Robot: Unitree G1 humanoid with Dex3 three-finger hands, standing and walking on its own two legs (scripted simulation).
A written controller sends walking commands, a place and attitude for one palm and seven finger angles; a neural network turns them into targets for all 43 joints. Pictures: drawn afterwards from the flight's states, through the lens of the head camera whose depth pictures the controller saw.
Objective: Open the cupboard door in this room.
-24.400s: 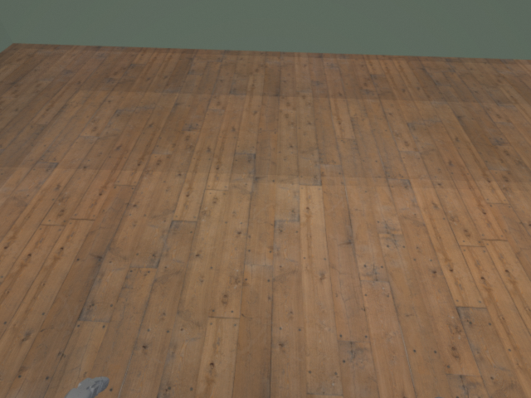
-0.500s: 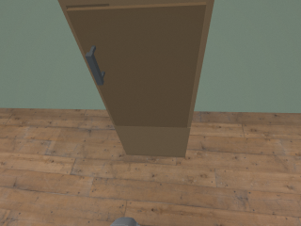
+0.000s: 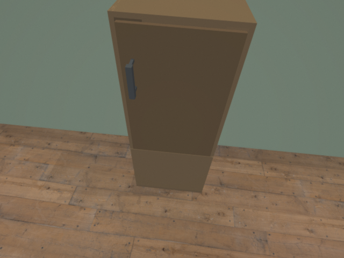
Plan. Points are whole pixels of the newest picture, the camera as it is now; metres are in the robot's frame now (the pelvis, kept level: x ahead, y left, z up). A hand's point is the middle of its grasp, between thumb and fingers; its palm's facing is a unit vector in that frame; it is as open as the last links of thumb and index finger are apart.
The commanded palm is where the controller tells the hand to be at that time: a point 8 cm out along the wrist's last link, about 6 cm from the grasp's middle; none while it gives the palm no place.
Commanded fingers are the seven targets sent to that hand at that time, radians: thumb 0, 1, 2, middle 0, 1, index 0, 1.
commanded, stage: come to a stop and stand still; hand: left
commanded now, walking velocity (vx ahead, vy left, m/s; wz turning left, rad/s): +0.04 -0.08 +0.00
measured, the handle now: (132, 79) +0.63 +0.19 +0.07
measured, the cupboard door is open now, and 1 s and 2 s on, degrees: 0 0 0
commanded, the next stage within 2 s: look again from close up in 0.04 s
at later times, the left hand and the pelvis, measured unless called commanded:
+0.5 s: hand out of the picture +0.04 +0.13 -0.18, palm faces +0.01 -0.97 -0.23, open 7.3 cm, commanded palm none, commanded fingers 0.00 0.90 0.90 -0.20 -0.30 -0.20 -0.30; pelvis +0.03 -0.05 -0.01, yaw -1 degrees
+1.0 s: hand out of the picture +0.01 +0.12 -0.18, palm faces +0.09 -0.98 -0.18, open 7.4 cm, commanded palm none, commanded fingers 0.00 0.90 0.90 -0.20 -0.30 -0.20 -0.30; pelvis +0.04 -0.04 -0.01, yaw +0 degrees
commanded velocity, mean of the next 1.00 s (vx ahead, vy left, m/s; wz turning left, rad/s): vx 0.04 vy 0.04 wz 0.00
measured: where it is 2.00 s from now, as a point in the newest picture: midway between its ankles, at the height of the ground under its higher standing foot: outside the picture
